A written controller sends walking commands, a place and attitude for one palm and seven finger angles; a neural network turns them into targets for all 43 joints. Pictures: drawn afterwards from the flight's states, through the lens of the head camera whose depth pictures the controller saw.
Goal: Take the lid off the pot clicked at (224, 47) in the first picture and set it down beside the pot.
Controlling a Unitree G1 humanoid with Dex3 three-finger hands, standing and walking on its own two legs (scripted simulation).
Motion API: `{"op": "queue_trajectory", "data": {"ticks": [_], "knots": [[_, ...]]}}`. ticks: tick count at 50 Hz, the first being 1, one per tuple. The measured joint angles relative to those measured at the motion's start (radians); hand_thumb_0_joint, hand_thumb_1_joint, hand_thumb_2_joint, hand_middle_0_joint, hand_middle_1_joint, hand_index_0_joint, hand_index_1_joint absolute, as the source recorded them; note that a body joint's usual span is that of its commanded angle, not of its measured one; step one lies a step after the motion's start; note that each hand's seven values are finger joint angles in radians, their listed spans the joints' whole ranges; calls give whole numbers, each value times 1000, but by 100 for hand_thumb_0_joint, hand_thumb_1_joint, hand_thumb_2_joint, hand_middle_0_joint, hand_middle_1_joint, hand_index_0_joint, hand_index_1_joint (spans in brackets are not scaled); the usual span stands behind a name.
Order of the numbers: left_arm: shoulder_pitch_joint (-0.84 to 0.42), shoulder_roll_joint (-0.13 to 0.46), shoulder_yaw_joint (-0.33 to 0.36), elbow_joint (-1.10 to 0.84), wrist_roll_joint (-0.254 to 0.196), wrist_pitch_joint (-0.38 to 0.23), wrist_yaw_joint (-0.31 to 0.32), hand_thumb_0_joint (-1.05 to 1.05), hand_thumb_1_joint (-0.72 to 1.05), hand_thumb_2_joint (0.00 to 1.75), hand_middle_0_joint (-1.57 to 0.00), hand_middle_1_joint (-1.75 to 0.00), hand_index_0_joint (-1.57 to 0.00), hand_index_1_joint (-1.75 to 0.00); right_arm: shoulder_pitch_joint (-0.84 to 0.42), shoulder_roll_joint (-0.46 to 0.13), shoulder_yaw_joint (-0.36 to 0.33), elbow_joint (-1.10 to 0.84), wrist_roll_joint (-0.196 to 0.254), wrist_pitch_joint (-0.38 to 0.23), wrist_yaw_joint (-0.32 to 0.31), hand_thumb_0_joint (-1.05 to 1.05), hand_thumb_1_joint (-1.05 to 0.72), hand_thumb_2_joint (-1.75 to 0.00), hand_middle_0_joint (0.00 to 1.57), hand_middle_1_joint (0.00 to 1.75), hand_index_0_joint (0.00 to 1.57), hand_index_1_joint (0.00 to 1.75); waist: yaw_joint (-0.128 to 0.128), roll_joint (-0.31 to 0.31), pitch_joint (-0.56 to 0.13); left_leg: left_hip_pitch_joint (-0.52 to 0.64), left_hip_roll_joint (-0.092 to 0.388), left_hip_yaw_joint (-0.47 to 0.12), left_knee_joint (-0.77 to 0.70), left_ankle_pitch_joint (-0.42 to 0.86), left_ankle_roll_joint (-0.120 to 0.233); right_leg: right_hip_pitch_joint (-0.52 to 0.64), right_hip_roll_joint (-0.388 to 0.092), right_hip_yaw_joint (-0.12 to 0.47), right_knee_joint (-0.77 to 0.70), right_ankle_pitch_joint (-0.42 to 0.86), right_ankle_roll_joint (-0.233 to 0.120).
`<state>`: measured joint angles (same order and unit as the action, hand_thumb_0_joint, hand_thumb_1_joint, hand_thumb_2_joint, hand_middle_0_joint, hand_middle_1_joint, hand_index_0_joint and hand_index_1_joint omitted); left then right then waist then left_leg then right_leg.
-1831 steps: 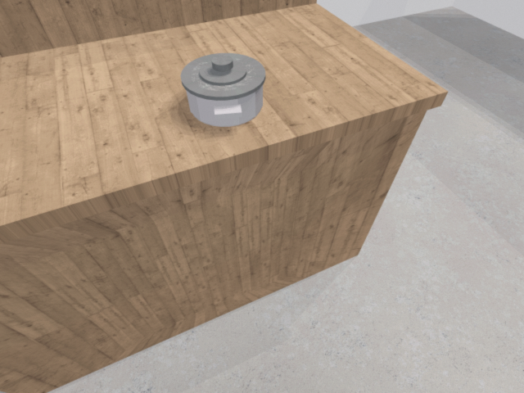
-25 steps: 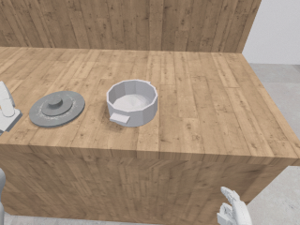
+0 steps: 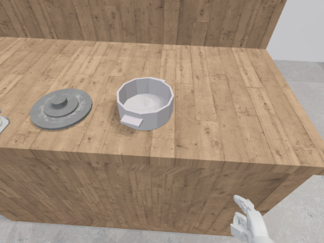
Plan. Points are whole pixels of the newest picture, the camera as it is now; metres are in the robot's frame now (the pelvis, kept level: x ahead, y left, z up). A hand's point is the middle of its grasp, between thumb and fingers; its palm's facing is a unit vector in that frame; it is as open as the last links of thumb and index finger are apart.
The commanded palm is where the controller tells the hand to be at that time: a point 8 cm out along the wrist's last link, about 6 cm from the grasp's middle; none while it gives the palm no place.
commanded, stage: step back with the hand held close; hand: left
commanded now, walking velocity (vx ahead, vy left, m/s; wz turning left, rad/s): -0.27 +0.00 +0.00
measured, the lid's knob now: (59, 101) +0.44 +0.36 +0.09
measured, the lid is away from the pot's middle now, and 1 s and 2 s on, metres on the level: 0.25 0.25 0.25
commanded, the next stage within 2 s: stop stepping back and stand still in 1.16 s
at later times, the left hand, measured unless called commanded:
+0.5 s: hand out of the picture +0.14 +0.24 +0.28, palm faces +0.50 -0.77 -0.39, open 7.4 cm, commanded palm +0.07 +0.30 +0.28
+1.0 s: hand out of the picture +0.06 +0.24 +0.28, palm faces +0.40 -0.83 -0.38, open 7.4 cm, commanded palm +0.01 +0.31 +0.28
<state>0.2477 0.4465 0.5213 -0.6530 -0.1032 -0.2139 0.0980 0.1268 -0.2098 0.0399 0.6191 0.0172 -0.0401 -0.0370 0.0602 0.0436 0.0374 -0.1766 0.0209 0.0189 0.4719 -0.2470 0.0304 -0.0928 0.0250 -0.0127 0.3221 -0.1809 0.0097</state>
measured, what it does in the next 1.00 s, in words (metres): walks backwards: right foot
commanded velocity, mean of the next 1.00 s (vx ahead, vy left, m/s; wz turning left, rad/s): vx -0.32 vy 0.00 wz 0.02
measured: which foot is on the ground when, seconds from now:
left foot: down 0.00-1.00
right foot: down 0.00-0.64, up 0.66-0.88, down 0.90-1.00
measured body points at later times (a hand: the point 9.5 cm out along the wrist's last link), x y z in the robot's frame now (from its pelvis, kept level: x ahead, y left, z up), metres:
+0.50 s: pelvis -0.06 +0.02 -0.02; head -0.04 +0.04 +0.43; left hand +0.10 +0.28 +0.29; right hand +0.10 -0.22 -0.10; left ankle +0.01 +0.10 -0.74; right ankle -0.01 -0.13 -0.74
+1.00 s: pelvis -0.14 +0.04 -0.02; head -0.12 +0.07 +0.43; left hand +0.03 +0.28 +0.30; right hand +0.03 -0.20 -0.09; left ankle +0.00 +0.10 -0.74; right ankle -0.16 -0.11 -0.74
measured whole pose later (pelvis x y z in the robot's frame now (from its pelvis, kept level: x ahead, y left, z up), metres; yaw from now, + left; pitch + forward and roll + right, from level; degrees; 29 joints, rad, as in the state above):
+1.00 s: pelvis -0.14 +0.04 -0.02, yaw -3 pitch +1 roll -6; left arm 0.32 0.51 0.54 -0.83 -0.08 -0.29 0.13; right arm 0.16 -0.18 0.00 0.61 0.01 -0.07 -0.05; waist -0.02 0.04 0.01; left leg -0.54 0.04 0.02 0.63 -0.23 0.02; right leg -0.23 0.05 -0.03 0.48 -0.27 0.03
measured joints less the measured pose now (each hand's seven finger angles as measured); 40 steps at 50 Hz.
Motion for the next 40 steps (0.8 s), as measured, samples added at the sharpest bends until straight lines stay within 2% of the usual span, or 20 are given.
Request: {"op": "queue_trajectory", "data": {"ticks": [5, 8, 11, 16, 20, 27, 31, 34, 37, 40], "knots": [[64, 11, -2, -58, 12, -14, -6, 1, 88, 89, -21, -30, -21, -31, -2, -18, -31, -35, 10, 35, 7, 1, -90, -90, 21, 30, 20, 30, -36, -22, 9, -56, -6, 21, 20, 2, 12, -68, -8, 20, 33, 3, 14], [141, 35, 3, -108, 12, -11, -12, 1, 88, 89, -21, -30, -21, -31, 11, -21, -46, -60, 15, 50, 5, 1, -91, -90, 21, 30, 20, 30, -60, -45, 12, -85, -15, 32, 32, 4, 21, -110, -18, 30, 68, -5, 23], [204, 69, 25, -160, 8, -12, -11, 1, 88, 89, -22, -30, -21, -31, 31, -17, -54, -76, 18, 50, 4, 1, -91, -90, 20, 30, 20, 30, -72, -70, 16, -115, -23, 39, 51, 5, 28, -152, -27, 36, 111, -15, 28], [224, 101, 71, -205, 2, -26, 4, 1, 88, 89, -22, -30, -22, -31, 69, 1, -53, -77, 13, 18, 3, 1, -91, -90, 20, 30, 20, 30, -63, -97, 13, -159, -38, 47, 94, 3, 34, -207, -40, 32, 220, -79, 3], [157, 78, 85, -184, 6, -38, 20, 1, 88, 89, -22, -30, -22, -31, 79, 11, -45, -55, 13, -6, 4, 1, -91, -90, 20, 30, 20, 30, -59, -63, 15, -192, -23, 29, 142, -2, 29, -215, -27, 15, 227, -61, 19], [89, 38, 59, -143, 18, -49, 40, 1, 88, 89, -22, -30, -21, -31, 90, 13, -38, -27, 15, -2, 2, 1, -90, -90, 21, 30, 20, 30, -79, -16, -15, -262, -6, -15, 232, -76, 6, -230, -4, -20, 210, -26, 18], [104, 37, 42, -153, 19, -50, 46, 1, 88, 89, -22, -30, -21, -31, 93, 4, -41, -29, 15, 4, -9, 1, -90, -90, 21, 30, 20, 30, -91, -23, -13, -270, -8, -4, 220, 14, 32, -248, -10, -16, 227, -22, 24], [112, 33, 52, -155, 21, -55, 47, 1, 88, 89, -22, -30, -21, -31, 95, 9, -43, -38, 11, -11, -20, 1, -91, -90, 21, 30, 20, 30, -86, -29, -11, -270, -4, 14, 195, 32, 53, -300, 6, 13, 366, -157, 6], [96, 34, 64, -157, 15, -49, 56, 1, 88, 89, -22, -30, -21, -31, 99, 28, -50, -37, 1, -40, -14, 1, -91, -90, 20, 30, 20, 30, -87, -29, -16, -268, -1, 12, 131, 80, 57, -319, 36, 32, 524, -265, -3], [93, 35, 72, -162, 10, -48, 65, 1, 88, 89, -22, -30, -21, -31, 94, 41, -49, -30, -5, -55, -1, 1, -91, -90, 20, 30, 20, 30, -82, -25, -29, -269, 7, 14, 69, 128, 54, -263, 39, 15, 454, -293, -9]]}}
